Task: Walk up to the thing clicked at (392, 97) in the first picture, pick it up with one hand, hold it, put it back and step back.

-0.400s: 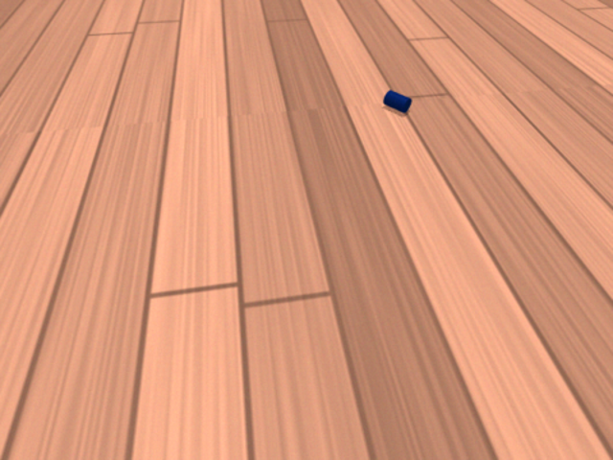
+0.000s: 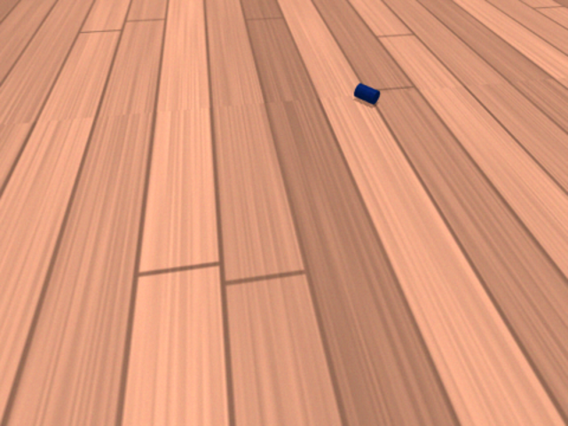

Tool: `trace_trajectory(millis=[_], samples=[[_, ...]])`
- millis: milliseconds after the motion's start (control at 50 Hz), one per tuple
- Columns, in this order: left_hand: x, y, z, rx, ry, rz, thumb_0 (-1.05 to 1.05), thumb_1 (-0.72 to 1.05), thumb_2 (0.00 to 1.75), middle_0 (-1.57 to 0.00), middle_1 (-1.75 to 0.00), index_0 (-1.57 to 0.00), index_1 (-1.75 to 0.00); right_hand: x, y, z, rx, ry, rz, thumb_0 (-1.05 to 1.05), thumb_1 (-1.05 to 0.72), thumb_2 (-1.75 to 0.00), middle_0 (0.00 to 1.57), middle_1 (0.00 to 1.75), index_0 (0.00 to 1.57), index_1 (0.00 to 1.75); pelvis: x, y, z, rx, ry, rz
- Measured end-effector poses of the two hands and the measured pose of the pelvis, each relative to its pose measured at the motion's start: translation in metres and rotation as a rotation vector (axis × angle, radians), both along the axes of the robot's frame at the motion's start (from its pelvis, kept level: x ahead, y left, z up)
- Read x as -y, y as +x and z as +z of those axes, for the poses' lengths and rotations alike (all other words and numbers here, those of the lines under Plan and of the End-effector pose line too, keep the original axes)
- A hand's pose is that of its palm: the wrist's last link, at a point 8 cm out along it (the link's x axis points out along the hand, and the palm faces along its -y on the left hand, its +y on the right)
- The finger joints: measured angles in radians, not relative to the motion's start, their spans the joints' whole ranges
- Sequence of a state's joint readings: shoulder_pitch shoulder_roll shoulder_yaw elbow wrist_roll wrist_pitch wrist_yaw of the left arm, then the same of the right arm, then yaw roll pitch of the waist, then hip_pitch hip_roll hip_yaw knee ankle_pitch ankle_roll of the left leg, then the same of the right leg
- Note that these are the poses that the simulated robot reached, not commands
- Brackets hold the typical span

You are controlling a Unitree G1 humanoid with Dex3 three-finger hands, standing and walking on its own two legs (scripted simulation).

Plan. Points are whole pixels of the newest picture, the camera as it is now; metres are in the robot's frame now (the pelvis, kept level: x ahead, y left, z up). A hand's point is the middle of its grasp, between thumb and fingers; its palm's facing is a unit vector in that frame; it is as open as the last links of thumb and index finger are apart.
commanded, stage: stand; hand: left
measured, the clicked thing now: (366, 93) +2.09 -0.60 -0.74
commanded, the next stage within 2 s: walk up in 0.72 s
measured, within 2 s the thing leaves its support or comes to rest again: neither
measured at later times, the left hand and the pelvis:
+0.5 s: hand out of the picture +0.07 +0.25 -0.16, palm faces -0.03 -0.94 -0.33, open 7.3 cm; pelvis +0.00 +0.00 +0.00, yaw +0 degrees
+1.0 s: hand (141, 397) +0.20 +0.23 -0.13, palm faces -0.21 -0.90 -0.38, open 7.4 cm; pelvis +0.05 -0.04 -0.01, yaw -12 degrees
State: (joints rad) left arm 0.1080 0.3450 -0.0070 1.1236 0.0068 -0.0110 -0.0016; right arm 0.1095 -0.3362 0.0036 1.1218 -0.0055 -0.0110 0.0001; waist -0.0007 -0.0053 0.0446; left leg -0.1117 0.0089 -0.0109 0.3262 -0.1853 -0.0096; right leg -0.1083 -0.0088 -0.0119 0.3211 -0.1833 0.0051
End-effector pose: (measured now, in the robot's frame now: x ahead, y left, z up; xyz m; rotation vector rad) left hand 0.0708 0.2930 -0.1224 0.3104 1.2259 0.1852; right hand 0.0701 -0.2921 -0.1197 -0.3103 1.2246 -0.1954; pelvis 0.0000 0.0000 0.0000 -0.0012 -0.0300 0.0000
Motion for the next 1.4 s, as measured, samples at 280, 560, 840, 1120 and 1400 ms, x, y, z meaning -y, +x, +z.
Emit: trace_trajectory(millis=[280, 560, 840, 1120, 1400], samples=[[-0.002, -0.004, 0.0, -0.007, 0.0, 0.005, 0.01, 0.91, 0.9, -0.21, -0.3, -0.21, -0.3, 0.0, -0.004, 0.0, -0.004, -0.002, -0.002, 0.0, -0.9, -0.89, 0.2, 0.3, 0.2, 0.3, -0.001, 0.0, 0.0, 0.003, 0.002, -0.001], [-0.002, -0.005, 0.0, -0.018, 0.004, 0.004, 0.01, 0.91, 0.9, -0.21, -0.3, -0.21, -0.3, 0.001, -0.004, -0.001, -0.017, -0.002, 0.0, 0.0, -0.9, -0.89, 0.2, 0.3, 0.2, 0.3, 0.0, 0.002, 0.001, -0.004, 0.001, -0.001], [-0.008, 0.021, 0.004, -0.044, -0.002, -0.091, 0.01, 0.91, 0.9, -0.21, -0.3, -0.21, -0.3, 0.026, 0.005, 0.008, 0.164, -0.013, -0.083, 0.0, -0.9, -0.89, 0.2, 0.3, 0.21, 0.3, 0.003, 0.012, -0.007, -0.027, 0.019, -0.116], [0.074, 0.211, 0.027, 0.208, 0.101, -0.291, 0.01, 0.91, 0.9, -0.2, -0.3, -0.2, -0.3, 0.163, 0.004, -0.023, 0.122, -0.089, -0.259, 0.01, -0.9, -0.89, 0.2, 0.3, 0.2, 0.3, 0.098, 0.099, -0.042, 0.007, -0.003, -0.261], [0.144, 0.27, 0.013, -0.035, 0.02, -0.337, 0.01, 0.9, 0.9, -0.21, -0.3, -0.21, -0.31, 0.181, 0.158, 0.016, 0.211, -0.002, -0.256, 0.01, -0.9, -0.89, 0.2, 0.3, 0.2, 0.3, 0.142, 0.232, -0.009, -0.008, -0.036, -0.423]])
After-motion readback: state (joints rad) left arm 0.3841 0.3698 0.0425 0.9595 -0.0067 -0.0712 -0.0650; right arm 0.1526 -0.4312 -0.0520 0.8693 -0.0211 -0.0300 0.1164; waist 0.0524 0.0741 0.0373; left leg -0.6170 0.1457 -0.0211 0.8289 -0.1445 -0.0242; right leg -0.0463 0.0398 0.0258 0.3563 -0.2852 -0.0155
